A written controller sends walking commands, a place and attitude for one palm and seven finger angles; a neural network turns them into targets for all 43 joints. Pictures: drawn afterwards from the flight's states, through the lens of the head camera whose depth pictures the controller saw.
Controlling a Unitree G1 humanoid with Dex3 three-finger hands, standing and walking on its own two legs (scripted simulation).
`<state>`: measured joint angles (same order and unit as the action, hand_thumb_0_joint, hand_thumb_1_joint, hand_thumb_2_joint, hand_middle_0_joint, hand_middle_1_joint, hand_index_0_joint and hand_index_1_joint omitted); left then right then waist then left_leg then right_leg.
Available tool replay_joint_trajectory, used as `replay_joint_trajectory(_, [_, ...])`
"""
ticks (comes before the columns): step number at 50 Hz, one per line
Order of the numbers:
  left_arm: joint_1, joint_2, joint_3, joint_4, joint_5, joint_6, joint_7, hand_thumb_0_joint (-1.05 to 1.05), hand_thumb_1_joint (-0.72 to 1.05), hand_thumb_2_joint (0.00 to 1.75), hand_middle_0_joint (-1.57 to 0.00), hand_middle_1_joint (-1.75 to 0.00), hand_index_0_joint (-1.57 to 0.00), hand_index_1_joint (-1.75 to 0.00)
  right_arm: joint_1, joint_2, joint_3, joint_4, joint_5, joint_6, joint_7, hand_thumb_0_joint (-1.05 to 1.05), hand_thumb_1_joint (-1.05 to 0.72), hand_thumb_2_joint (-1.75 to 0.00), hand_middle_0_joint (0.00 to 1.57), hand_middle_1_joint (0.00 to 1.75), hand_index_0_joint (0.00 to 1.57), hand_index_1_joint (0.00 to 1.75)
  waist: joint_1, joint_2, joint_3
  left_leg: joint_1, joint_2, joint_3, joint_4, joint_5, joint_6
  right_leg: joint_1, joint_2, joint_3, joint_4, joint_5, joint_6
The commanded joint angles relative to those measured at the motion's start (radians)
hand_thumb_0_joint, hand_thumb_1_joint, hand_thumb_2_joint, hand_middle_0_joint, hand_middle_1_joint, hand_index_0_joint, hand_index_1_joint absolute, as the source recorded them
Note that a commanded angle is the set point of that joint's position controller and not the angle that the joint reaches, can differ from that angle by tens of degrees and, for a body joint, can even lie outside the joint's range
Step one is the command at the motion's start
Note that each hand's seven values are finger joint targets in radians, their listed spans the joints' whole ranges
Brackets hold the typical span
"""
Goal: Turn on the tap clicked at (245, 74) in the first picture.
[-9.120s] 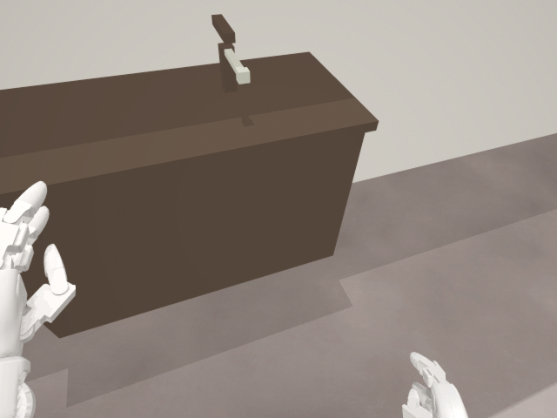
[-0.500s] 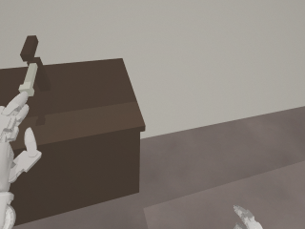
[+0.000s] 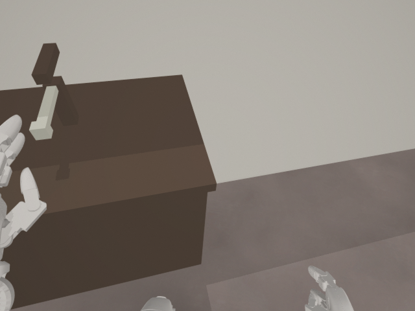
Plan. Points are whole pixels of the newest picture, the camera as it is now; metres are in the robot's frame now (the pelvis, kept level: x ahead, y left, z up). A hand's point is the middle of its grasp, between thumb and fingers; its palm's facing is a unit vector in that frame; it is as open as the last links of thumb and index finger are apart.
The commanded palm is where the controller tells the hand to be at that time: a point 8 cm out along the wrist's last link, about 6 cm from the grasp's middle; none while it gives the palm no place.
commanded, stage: come to a stop and stand still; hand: left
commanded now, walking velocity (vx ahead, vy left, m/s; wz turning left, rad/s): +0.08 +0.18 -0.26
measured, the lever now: (41, 130) +0.39 +0.38 +0.12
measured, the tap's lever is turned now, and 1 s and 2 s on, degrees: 0 0 0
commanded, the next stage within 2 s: look again from close up in 1.78 s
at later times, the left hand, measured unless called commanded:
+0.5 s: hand (42, 173) +0.25 +0.28 +0.17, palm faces +0.34 -0.87 -0.36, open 7.4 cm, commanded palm +0.20 +0.31 +0.19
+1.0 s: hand out of the picture +0.23 +0.33 +0.18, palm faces +0.43 -0.84 -0.33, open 7.4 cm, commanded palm +0.17 +0.35 +0.19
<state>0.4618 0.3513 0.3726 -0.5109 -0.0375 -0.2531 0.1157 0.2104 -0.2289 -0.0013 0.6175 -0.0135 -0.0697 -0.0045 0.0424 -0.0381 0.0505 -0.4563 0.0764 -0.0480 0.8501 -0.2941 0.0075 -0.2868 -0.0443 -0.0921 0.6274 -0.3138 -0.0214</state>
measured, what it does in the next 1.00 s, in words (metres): steps on the spot: left foot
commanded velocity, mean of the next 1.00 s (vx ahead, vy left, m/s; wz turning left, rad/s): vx -0.04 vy -0.05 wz -0.01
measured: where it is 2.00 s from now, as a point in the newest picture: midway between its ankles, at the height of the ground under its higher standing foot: outside the picture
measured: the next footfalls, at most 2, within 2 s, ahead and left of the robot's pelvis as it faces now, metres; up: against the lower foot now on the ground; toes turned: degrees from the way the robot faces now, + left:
left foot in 0.06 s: +0.11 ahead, +0.18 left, +0.00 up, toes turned -2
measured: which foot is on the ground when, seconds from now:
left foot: up 0.00-0.04, down 0.06-1.00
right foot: down 0.00-1.00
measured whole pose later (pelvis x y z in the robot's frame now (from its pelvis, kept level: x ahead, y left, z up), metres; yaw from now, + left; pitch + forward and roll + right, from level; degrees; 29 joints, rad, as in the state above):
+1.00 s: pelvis +0.00 +0.07 +0.01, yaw -2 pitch -3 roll -1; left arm 0.32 0.38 0.41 -0.42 -0.03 -0.24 0.12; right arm 0.25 -0.16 0.02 0.61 0.01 -0.18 -0.02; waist 0.03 -0.05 0.08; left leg -0.30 0.03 0.01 0.54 -0.19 0.00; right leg -0.21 -0.03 0.07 0.49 -0.24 0.04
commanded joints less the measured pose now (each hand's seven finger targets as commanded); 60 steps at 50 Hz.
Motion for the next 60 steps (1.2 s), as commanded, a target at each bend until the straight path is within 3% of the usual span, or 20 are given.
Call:
replay_joint_trajectory(1, [-0.205, 0.195, 0.07, -0.223, 0.01, -0.04, 0.025, 0.0, 0.9, 0.9, -0.2, -0.3, -0.2, -0.3, -0.078, -0.075, -0.04, -0.147, 0.008, -0.095, -0.045, 0.0, -0.9, -0.9, 0.2, 0.3, 0.2, 0.3, -0.031, 0.033, -0.103, 0.301, -0.09, 0.17, -0.318, 0.075, -0.004, -0.076, -0.124, 0.165, -0.173, 0.0, -0.065])
replay_joint_trajectory(2, [-0.212, 0.209, 0.085, -0.223, 0.015, -0.043, 0.028, 0.0, 0.9, 0.9, -0.2, -0.3, -0.2, -0.3, -0.069, -0.082, -0.046, -0.149, 0.013, -0.098, -0.05, 0.0, -0.9, -0.9, 0.2, 0.3, 0.2, 0.3, -0.031, 0.093, -0.119, 0.307, -0.071, 0.133, -0.355, 0.066, 0.006, -0.049, -0.099, 0.16, -0.103, 0.013, -0.044])
replay_joint_trajectory(4, [-0.209, 0.205, 0.101, -0.203, 0.015, -0.041, 0.031, 0.0, 0.9, 0.9, -0.2, -0.3, -0.2, -0.3, -0.073, -0.103, -0.053, -0.165, 0.028, -0.102, -0.06, 0.0, -0.9, -0.9, 0.2, 0.3, 0.2, 0.3, -0.027, 0.192, -0.141, 0.303, 0.081, -0.076, -0.42, 0.204, 0.064, -0.068, 0.011, 0.08, 0.068, 0.032, 0.016])
replay_joint_trajectory(5, [-0.172, 0.19, 0.099, -0.154, 0.015, -0.035, 0.03, 0.0, 0.9, 0.9, -0.2, -0.3, -0.2, -0.3, -0.062, -0.103, -0.051, -0.169, 0.03, -0.102, -0.059, 0.0, -0.9, -0.9, 0.2, 0.3, 0.2, 0.3, -0.018, 0.148, -0.165, 0.281, 0.124, -0.12, -0.448, 0.317, 0.083, -0.039, 0.045, 0.051, 0.11, 0.002, 0.028])
replay_joint_trajectory(6, [-0.178, 0.195, 0.104, -0.152, 0.006, -0.029, 0.028, 0.0, 0.9, 0.9, -0.2, -0.3, -0.2, -0.3, -0.075, -0.088, -0.046, -0.166, 0.028, -0.101, -0.059, 0.0, -0.9, -0.9, 0.2, 0.3, 0.2, 0.3, -0.033, 0.222, -0.143, 0.222, 0.137, -0.151, -0.49, 0.344, 0.096, -0.011, 0.045, 0.047, 0.131, -0.074, 0.036])
replay_joint_trajectory(12, [-0.071, 0.168, 0.092, -0.178, 0.001, -0.007, 0.025, 0.0, 0.9, 0.9, -0.2, -0.3, -0.2, -0.3, -0.068, -0.081, -0.048, -0.177, 0.034, -0.109, -0.028, 0.0, -0.9, -0.9, 0.2, 0.3, 0.2, 0.3, -0.031, 0.089, -0.195, 0.184, 0.036, 0.058, -0.367, 0.364, -0.012, 0.148, 0.037, 0.089, -0.123, 0.342, 0.02])
replay_joint_trajectory(17, [-0.063, 0.188, 0.104, -0.211, -0.011, 0.017, 0.023, 0.0, 0.9, 0.9, -0.2, -0.3, -0.2, -0.3, -0.077, -0.074, -0.041, -0.18, 0.03, -0.108, -0.032, 0.0, -0.9, -0.9, 0.2, 0.3, 0.2, 0.3, -0.025, 0.17, -0.228, 0.232, 0.049, 0.076, -0.412, 0.368, -0.017, 0.128, 0.056, 0.072, -0.141, 0.321, 0.036])
replay_joint_trajectory(24, [-0.117, 0.203, 0.103, -0.225, -0.014, 0.036, 0.037, 0.0, 0.9, 0.9, -0.2, -0.3, -0.2, -0.3, -0.094, -0.067, -0.034, -0.168, 0.027, -0.099, -0.056, 0.0, -0.9, -0.9, 0.2, 0.3, 0.2, 0.3, -0.029, 0.109, -0.205, 0.243, -0.014, 0.119, -0.421, 0.169, -0.028, 0.131, 0.028, 0.12, -0.25, 0.315, 0.026])
replay_joint_trajectory(25, [-1.081, 0.955, 0.645, -0.352, 0.139, -0.085, 0.003, 0.0, 0.9, 0.9, -0.2, -0.3, -0.2, -0.3, 0.036, -0.1, -0.069, -0.122, -0.053, -0.158, -0.054, 0.0, -0.9, -0.9, 0.2, 0.3, 0.2, 0.3, 0.017, -0.024, 0.064, 0.093, 0.013, 0.143, -0.286, 0.2, -0.019, -0.078, -0.048, 0.225, -0.376, 0.337, 0.002])
replay_joint_trajectory(26, [-0.497, 0.317, 0.196, 0.21, 0.045, -0.038, -0.047, 0.0, 0.9, 0.9, -0.2, -0.3, -0.2, -0.3, -0.031, 0.006, -0.034, -0.069, -0.006, -0.159, -0.048, 0.0, -0.9, -0.9, 0.2, 0.3, 0.2, 0.3, -0.025, -0.098, -0.082, 0.224, -0.077, 0.108, -0.341, 0.185, -0.008, -0.033, -0.08, 0.248, -0.287, 0.409, -0.073])
replay_joint_trajectory(27, [-0.255, 0.28, 0.176, 0.094, 0.006, -0.032, -0.035, 0.0, 0.9, 0.9, -0.2, -0.3, -0.2, -0.3, -0.044, -0.072, -0.068, -0.148, 0.014, -0.154, -0.041, 0.0, -0.9, -0.9, 0.2, 0.3, 0.2, 0.3, 0.009, 0.013, -0.07, 0.287, -0.046, 0.142, -0.328, 0.211, -0.023, -0.014, -0.058, 0.253, -0.291, 0.475, -0.036])
replay_joint_trajectory(29, [-0.209, 0.103, 0.02, 0.027, -0.019, -0.03, -0.046, 0.0, 0.9, 0.9, -0.2, -0.3, -0.2, -0.3, -0.058, -0.081, -0.074, -0.173, 0.033, -0.164, -0.032, 0.0, -0.9, -0.9, 0.2, 0.3, 0.2, 0.3, -0.009, 0.211, -0.209, 0.362, -0.009, 0.11, -0.413, 0.299, 0.008, 0.083, -0.03, 0.172, -0.176, 0.332, -0.016])
replay_joint_trajectory(31, [-0.115, 0.128, 0.016, -0.09, -0.017, -0.03, -0.035, 0.0, 0.9, 0.9, -0.2, -0.3, -0.2, -0.3, -0.06, -0.094, -0.072, -0.186, 0.034, -0.16, -0.003, 0.0, -0.9, -0.9, 0.2, 0.3, 0.2, 0.3, 0.005, 0.203, -0.239, 0.344, 0.023, 0.095, -0.41, 0.324, 0.014, 0.098, 0.002, 0.137, -0.166, 0.239, 0.009])
replay_joint_trajectory(35, [-0.037, 0.198, 0.083, -0.148, -0.015, -0.023, -0.004, 0.0, 0.9, 0.9, -0.2, -0.3, -0.2, -0.3, -0.085, -0.082, -0.058, -0.207, 0.036, -0.146, -0.01, 0.0, -0.9, -0.9, 0.2, 0.3, 0.2, 0.3, -0.003, -0.029, -0.163, 0.219, -0.023, 0.105, -0.417, -0.035, 0.007, 0.063, -0.009, 0.154, -0.265, 0.02, 0.016])
replay_joint_trajectory(37, [-0.079, 0.242, 0.139, -0.158, -0.016, -0.027, 0.0, 0.0, 0.9, 0.9, -0.2, -0.3, -0.2, -0.3, -0.085, -0.081, -0.055, -0.209, 0.03, -0.139, -0.025, 0.0, -0.9, -0.9, 0.2, 0.3, 0.2, 0.3, -0.016, -0.098, -0.09, 0.235, -0.06, 0.106, -0.392, -0.084, -0.005, -0.052, -0.019, 0.19, -0.345, -0.149, 0.002])
replay_joint_trajectory(39, [-0.153, 0.303, 0.196, -0.187, -0.014, -0.035, 0.012, 0.0, 0.9, 0.9, -0.2, -0.3, -0.2, -0.3, -0.098, -0.086, -0.049, -0.199, 0.027, -0.128, -0.046, 0.0, -0.9, -0.9, 0.2, 0.3, 0.2, 0.3, -0.028, -0.028, -0.033, 0.24, -0.043, 0.083, -0.433, -0.108, -0.001, -0.102, -0.011, 0.17, -0.346, -0.216, 0.002])
replay_joint_trajectory(44, [-0.265, 0.208, 0.129, -0.16, 0.003, -0.057, 0.012, 0.0, 0.9, 0.9, -0.2, -0.3, -0.2, -0.3, -0.098, -0.086, -0.04, -0.193, 0.036, -0.157, -0.046, 0.0, -0.9, -0.9, 0.2, 0.3, 0.2, 0.3, -0.016, 0.254, -0.053, 0.063, 0.052, -0.015, -0.621, -0.321, 0.047, 0.142, 0.06, 0.08, -0.122, -0.033, 0.025])
replay_joint_trajectory(49, [-0.163, 0.126, 0.047, -0.139, 0.013, -0.052, -0.001, 0.0, 0.9, 0.9, -0.2, -0.3, -0.2, -0.3, -0.078, -0.079, -0.043, -0.166, 0.035, -0.186, -0.014, 0.0, -0.9, -0.9, 0.2, 0.3, 0.2, 0.3, -0.015, 0.167, -0.113, 0.169, 0.005, 0.03, -0.509, -0.205, 0.033, 0.115, 0.044, 0.129, -0.226, 0.021, 0.015])
replay_joint_trajectory(52, [-0.157, 0.122, 0.037, -0.13, 0.019, -0.043, -0.003, 0.0, 0.9, 0.9, -0.2, -0.3, -0.2, -0.3, -0.069, -0.087, -0.043, -0.152, 0.027, -0.182, -0.006, 0.0, -0.9, -0.9, 0.2, 0.3, 0.2, 0.3, -0.021, 0.086, -0.065, 0.169, -0.027, 0.027, -0.49, -0.182, 0.01, 0.055, 0.046, 0.158, -0.289, -0.019, 0.015])
replay_joint_trajectory(60, [-0.22, 0.176, 0.102, -0.153, 0.015, -0.04, 0.004, 0.0, 0.9, 0.9, -0.2, -0.3, -0.2, -0.3, -0.097, -0.075, -0.037, -0.151, 0.025, -0.157, -0.022, 0.0, -0.9, -0.9, 0.2, 0.3, 0.2, 0.3, -0.021, 0.114, -0.108, 0.236, -0.017, 0.033, -0.502, -0.021, 0.01, 0.11, 0.05, 0.118, -0.259, 0.128, 0.026])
